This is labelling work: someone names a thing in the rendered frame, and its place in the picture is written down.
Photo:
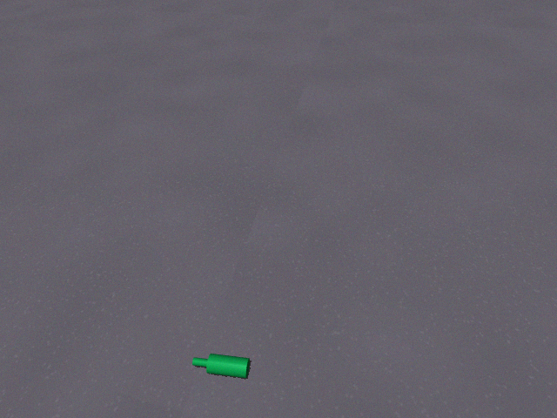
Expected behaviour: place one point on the bottle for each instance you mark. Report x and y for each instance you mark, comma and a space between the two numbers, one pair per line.
224, 365

